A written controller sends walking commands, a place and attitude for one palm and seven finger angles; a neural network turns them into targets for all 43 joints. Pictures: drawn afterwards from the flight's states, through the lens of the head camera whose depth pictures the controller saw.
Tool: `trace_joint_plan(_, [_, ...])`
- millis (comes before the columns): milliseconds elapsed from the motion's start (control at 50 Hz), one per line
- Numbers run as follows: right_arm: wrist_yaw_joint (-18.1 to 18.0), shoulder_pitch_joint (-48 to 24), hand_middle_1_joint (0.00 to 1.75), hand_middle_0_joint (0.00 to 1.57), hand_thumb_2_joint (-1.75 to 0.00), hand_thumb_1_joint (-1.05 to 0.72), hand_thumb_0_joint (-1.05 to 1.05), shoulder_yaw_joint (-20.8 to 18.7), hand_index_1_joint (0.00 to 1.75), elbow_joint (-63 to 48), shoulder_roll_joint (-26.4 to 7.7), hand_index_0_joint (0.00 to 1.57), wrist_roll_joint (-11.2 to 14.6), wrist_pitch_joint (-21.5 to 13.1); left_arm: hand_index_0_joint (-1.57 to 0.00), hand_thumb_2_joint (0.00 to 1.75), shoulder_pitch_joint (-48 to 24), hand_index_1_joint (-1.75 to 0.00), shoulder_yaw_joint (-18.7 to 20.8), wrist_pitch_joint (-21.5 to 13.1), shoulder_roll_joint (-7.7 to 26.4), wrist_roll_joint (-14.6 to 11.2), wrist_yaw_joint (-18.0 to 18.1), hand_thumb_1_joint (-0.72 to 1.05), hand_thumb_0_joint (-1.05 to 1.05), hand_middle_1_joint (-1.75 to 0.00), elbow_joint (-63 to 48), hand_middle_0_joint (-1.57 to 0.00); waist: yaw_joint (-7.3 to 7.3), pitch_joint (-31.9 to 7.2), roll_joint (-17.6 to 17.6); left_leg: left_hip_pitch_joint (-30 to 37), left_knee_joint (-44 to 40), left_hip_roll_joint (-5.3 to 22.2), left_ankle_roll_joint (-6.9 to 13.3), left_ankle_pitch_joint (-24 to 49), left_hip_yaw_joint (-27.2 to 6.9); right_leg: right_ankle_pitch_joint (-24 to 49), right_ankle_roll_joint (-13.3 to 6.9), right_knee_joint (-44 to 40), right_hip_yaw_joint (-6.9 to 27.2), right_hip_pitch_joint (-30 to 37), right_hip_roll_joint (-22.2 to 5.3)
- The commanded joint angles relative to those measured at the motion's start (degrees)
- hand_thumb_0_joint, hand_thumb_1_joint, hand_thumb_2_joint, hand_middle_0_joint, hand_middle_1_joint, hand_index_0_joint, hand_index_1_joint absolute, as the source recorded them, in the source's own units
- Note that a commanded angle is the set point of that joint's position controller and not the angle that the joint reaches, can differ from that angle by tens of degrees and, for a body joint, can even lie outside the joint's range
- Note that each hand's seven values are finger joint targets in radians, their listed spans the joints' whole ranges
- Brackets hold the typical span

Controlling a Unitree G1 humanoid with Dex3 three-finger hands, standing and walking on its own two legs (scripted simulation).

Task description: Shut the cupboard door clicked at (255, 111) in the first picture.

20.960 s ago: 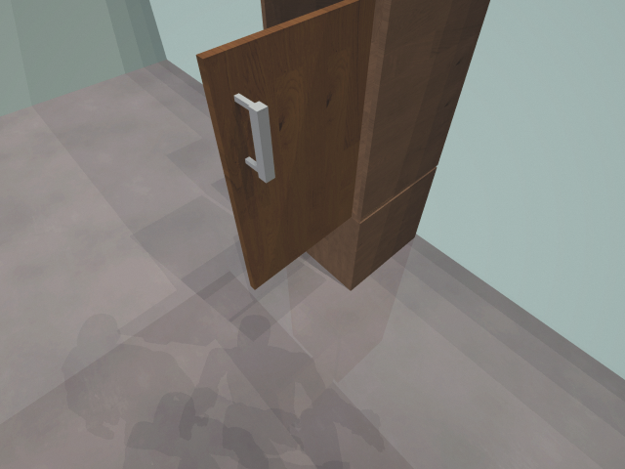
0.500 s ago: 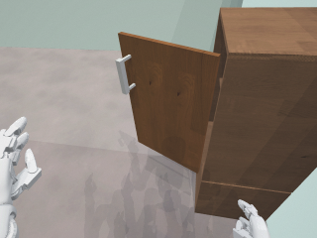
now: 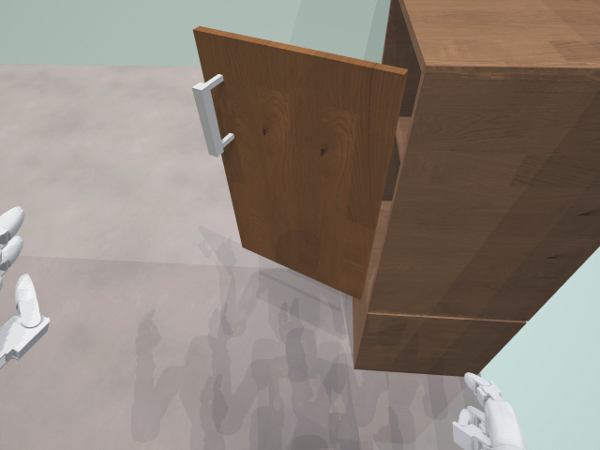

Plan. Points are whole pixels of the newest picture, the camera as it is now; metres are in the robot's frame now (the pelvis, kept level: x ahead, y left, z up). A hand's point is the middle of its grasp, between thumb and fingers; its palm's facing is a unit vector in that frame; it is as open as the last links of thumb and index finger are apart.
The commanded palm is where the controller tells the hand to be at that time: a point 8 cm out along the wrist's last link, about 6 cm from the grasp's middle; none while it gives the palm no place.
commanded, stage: step back with the hand held close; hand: left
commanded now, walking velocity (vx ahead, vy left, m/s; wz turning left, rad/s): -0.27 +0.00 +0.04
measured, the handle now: (216, 116) +0.65 +0.20 +0.11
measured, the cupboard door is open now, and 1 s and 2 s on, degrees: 65 65 65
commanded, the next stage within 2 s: stop stepping back and stand still in 0.90 s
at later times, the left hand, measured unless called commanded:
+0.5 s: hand out of the picture +0.09 +0.29 +0.16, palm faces +0.53 -0.74 -0.41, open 7.4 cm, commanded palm +0.03 +0.32 +0.18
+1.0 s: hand out of the picture +0.04 +0.29 +0.17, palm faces +0.41 -0.81 -0.41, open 7.4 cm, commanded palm -0.04 +0.33 +0.18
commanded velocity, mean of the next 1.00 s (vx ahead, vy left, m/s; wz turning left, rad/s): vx -0.34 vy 0.00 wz -0.01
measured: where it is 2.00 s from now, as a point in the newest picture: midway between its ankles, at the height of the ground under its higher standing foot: outside the picture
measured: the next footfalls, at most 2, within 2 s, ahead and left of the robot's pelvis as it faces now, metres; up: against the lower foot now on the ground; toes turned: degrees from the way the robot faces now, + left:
right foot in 0.78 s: -0.14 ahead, -0.11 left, +0.00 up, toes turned +3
left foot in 0.92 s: -0.05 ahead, +0.11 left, +0.00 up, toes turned +2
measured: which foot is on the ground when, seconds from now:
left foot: down 0.00-0.80, up 0.82-0.90, down 0.92-1.00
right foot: down 0.00-0.58, up 0.60-0.76, down 0.78-0.96, up 0.98-1.00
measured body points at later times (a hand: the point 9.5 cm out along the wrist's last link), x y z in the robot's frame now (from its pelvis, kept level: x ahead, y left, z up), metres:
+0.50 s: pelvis -0.09 +0.01 -0.01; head -0.09 +0.02 +0.44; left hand +0.05 +0.32 +0.18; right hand +0.08 -0.22 -0.10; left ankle +0.02 +0.10 -0.73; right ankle -0.03 -0.14 -0.74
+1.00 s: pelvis -0.18 +0.03 -0.01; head -0.17 +0.05 +0.44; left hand +0.01 +0.33 +0.19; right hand -0.01 -0.21 -0.08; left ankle -0.09 +0.11 -0.74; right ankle -0.19 -0.11 -0.73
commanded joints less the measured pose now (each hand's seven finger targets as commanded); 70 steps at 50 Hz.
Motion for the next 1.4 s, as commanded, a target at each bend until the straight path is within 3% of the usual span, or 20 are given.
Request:
trace_joint_plan(0, [-0.41,-4.5,0.3,0.2,-0.9,-0.9,0.0,-2.08,0.3,-9.82,-5.92,0.2,-0.05,-2.57,-0.2,0.9,0.65,-0.3,9.08,-3.63,10.9,-0.59,1.94,0.9,0.0,-0.3,-11.92,-0.2,0.5,-9.81,0.34,5.43,-3.41,4.94,-0.09,19.13,-5.31,23.12,-1.02,0.34,0.55,1.1,-1.87])
trace_joint_plan(220, [-0.66,-3.62,0.3,0.2,-0.9,-0.9,0.0,-2.19,0.3,-9.13,-7.7,0.2,-0.45,-7.29,-0.2,0.9,-3.62,-0.3,10.48,-7.47,10.06,1.72,2.56,0.9,0.0,-0.3,-13.78,-0.2,0.53,-3.01,7.9,-22.29,-15.78,9.74,3.66,-27.36,-13.73,3.16,-0.48,9.24,-0.77,11.57,2.81])
trace_joint_plan(320, [-0.27,-2.07,0.3,0.2,-0.9,-0.9,0.0,-2.45,0.3,-7.78,-7.25,0.2,-0.84,-9.55,-0.2,0.9,-3.6,-0.3,11.48,-8.76,10.59,2.0,2.63,0.9,0.0,-0.3,-15.21,-0.2,0.52,-4.22,4.38,-20.54,-11.19,8.01,2.89,-27.42,-12.32,-1.23,-1.7,7.03,1.92,8.04,1.96])
trace_joint_plan(420, [0.35,-0.69,0.3,0.2,-0.9,-0.9,0.0,-2.18,0.3,-4.34,-5.5,0.2,-2.11,-10.01,-0.2,0.9,-7.34,-0.3,8.17,-8.88,9.53,1.67,3.68,0.9,0.0,-0.3,-13.99,-0.2,-0.81,-0.44,-6.65,-1.95,8.27,0.78,-1.6,-13.53,-6.24,-15.42,-7.51,-10.7,15.94,-19.14,-9.08])
trace_joint_plan(500, [0.14,-1.35,0.3,0.2,-0.9,-0.9,0.0,-1.56,0.3,-4.11,-4.78,0.2,-1.61,-9.95,-0.2,0.9,-9.2,-0.3,7.42,-9.41,9.68,1.76,4.5,0.9,0.0,-0.3,-13.94,-0.2,-1.48,-1.97,-5.99,0.08,3.52,2.1,-0.51,-12.14,-9.06,-10.49,-4.8,-5.85,8.89,-19.41,-6.18])
trace_joint_plan(580, [-0.48,-3.88,0.3,0.2,-0.9,-0.9,0.0,-2.24,0.3,-5.83,-6.72,0.2,-1.52,-11.33,-0.2,0.9,-5.89,-0.3,11.65,-10.76,10.41,1.78,3.9,0.9,0.0,-0.3,-15.97,-0.2,0.47,-4.41,14.65,-25.32,-22.58,16.77,5.25,-34.22,-25.52,-5.96,-0.77,24.25,-1.52,6.25,6.23])
trace_joint_plan(620, [0.55,-3.34,0.3,0.2,-0.9,-0.9,0.0,-3.1,0.3,-5.77,-5.96,0.2,-1.57,-12.02,-0.2,0.9,-3.54,-0.3,14.11,-11.66,12.87,1.03,3.23,0.9,0.0,-0.3,-17.78,-0.2,0.76,-8.27,8.76,-18.06,-18.95,15.76,4.12,-24.86,-21.58,-9.54,-1.63,22.9,-0.92,3.79,6.0])
trace_joint_plan(680, [1.67,-3.28,0.3,0.2,-0.9,-0.9,0.0,-2.52,0.3,-5.12,-5.27,0.2,-1.55,-12.79,-0.2,0.9,1.92,-0.3,11.08,-11.86,9.28,-0.57,2.44,0.9,0.0,-0.3,-16.56,-0.2,0.5,-6.73,12.9,-13.39,-17.69,13.0,0.34,-21.93,-14.25,-11.76,-2.71,9.79,-3.62,2.87,5.71])
trace_joint_plan(720, [2.02,-2.0,0.3,0.2,-0.9,-0.9,0.0,-2.61,0.3,-3.71,-4.97,0.2,-1.9,-12.62,-0.2,0.9,1.57,-0.3,11.27,-12.01,10.53,-0.66,2.38,0.9,0.0,-0.3,-15.98,-0.2,-0.27,-6.52,8.7,-8.29,-11.92,10.55,-1.89,-17.78,-11.37,-10.23,-3.93,-1.49,1.25,0.12,1.73])
trace_joint_plan(760, [1.87,-1.46,0.3,0.2,-0.9,-0.9,0.0,-1.91,0.3,-2.36,-3.48,0.2,-2.15,-12.32,-0.2,0.9,-4.42,-0.3,10.3,-12.53,11.94,-0.55,2.8,0.9,0.0,-0.3,-16.59,-0.2,-0.92,-6.3,-5.11,4.44,4.27,4.48,-5.15,-5.52,-4.05,-2.8,-8.16,-11.69,14.26,-13.66,-8.86])
trace_joint_plan(800, [1.43,-2.29,0.3,0.2,-0.9,-0.9,0.0,-2.5,0.3,-1.79,-3.81,0.2,-1.25,-12.22,-0.2,0.9,-6.86,-0.3,6.56,-10.41,10.72,0.72,3.38,0.9,0.0,-0.3,-14.08,-0.2,-0.86,-5.53,-14.12,7.55,17.58,0.45,-4.41,-6.23,-4.67,3.75,-9.87,-11.51,16.28,-20.79,-14.68])
trace_joint_plan(860, [0.0,-3.48,0.3,0.2,-0.9,-0.9,0.0,-0.81,0.3,-2.23,-3.55,0.2,-2.04,-10.61,-0.2,0.9,-9.04,-0.3,6.96,-8.65,11.49,1.29,3.55,0.9,0.0,-0.3,-14.54,-0.2,-1.5,-3.06,-6.0,1.38,5.51,2.03,-3.25,6.18,-6.85,24.37,-5.43,-0.95,9.15,-11.94,-8.98])
trace_joint_plan(920, [-0.61,-3.92,0.3,0.2,-0.9,-0.9,0.0,-2.1,0.3,-3.67,-6.1,0.2,-0.85,-10.68,-0.2,0.9,-7.5,-0.3,8.97,-9.5,12.8,1.19,2.85,0.9,0.0,-0.3,-13.79,-0.2,-0.13,-5.77,2.66,1.16,-8.08,10.11,0.38,22.3,-14.01,11.69,-0.48,5.6,1.52,-3.77,3.36])
trace_joint_plan(960, [0.3,-4.03,0.3,0.2,-0.9,-0.9,0.0,-2.27,0.3,-4.82,-5.88,0.2,-2.35,-10.87,-0.2,0.9,-2.14,-0.3,10.41,-9.59,11.59,0.21,1.82,0.9,0.0,-0.3,-16.04,-0.2,0.75,-10.23,12.14,-5.26,-16.86,16.2,3.37,7.64,-21.57,-7.76,-0.82,16.11,0.65,1.92,5.62])
trace_joint_plan(1000, [1.22,-2.66,0.3,0.2,-0.9,-0.9,0.0,-2.45,0.3,-5.15,-5.34,0.2,-2.29,-11.29,-0.2,0.9,1.74,-0.3,11.19,-9.55,10.4,-0.34,1.62,0.9,0.0,-0.3,-17.9,-0.2,0.68,-9.94,10.68,-7.61,-17.64,16.07,4.5,-7.7,-20.22,-9.91,-1.75,15.58,1.15,2.91,4.74])
trace_joint_plan(1080, [1.63,-1.54,0.3,0.2,-0.9,-0.9,0.0,-1.69,0.3,-6.16,-5.14,0.2,-1.81,-11.16,-0.2,0.9,6.59,-0.3,10.66,-7.92,10.15,-0.85,2.2,0.9,0.0,-0.3,-20.18,-0.2,-0.66,-7.92,9.95,-7.85,-15.91,7.32,-1.85,-19.99,-11.89,-8.39,-3.34,-2.93,-2.72,6.53,5.2])
trace_joint_plan(1160, [0.69,-0.06,0.3,0.2,-0.9,-0.9,0.0,-1.77,0.3,-3.76,-4.27,0.2,-2.07,-10.55,-0.2,0.9,1.05,-0.3,9.96,-5.5,10.74,-0.69,3.72,0.9,0.0,-0.3,-16.33,-0.2,-1.26,-5.96,-8.39,7.0,10.21,-0.08,-4.08,-6.35,-6.53,-19.86,-10.47,-15.63,12.63,-15.46,-9.83])
trace_joint_plan(1200, [-0.04,0.0,0.3,0.2,-0.9,-0.9,0.0,-1.79,0.3,-2.42,-4.61,0.2,-2.09,-9.76,-0.2,0.9,-0.95,-0.3,7.5,-3.95,8.83,0.13,4.58,0.9,0.0,-0.3,-14.72,-0.2,-1.95,-2.33,-8.96,4.59,16.71,-0.08,-3.41,-4.69,-7.32,-22.42,-11.92,-15.24,13.54,-19.36,-12.41])
trace_joint_plan(1300, [-0.98,-1.42,0.3,0.2,-0.9,-0.9,0.0,-1.22,0.3,-1.61,-5.68,0.2,-1.68,-11.28,-0.2,0.9,-11.63,-0.3,5.63,-5.53,8.95,2.4,4.96,0.9,0.0,-0.3,-11.21,-0.2,-1.94,5.33,-1.84,1.15,-0.44,2.37,-0.06,-7.67,-10.33,-12.78,-5.58,-7.66,6.16,-13.41,-4.83])
trace_joint_plan(1380, [-0.57,-1.6,0.3,0.2,-0.9,-0.9,0.0,-0.55,0.3,-2.37,-4.97,0.2,-2.37,-12.59,-0.2,0.9,-10.29,-0.3,6.09,-6.76,8.5,2.6,4.23,0.9,0.0,-0.3,-15.69,-0.2,-0.88,4.15,14.41,-10.62,-26.69,10.96,-0.76,-36.37,-29.47,-9.23,-2.03,12.27,-1.52,-1.13,5.28])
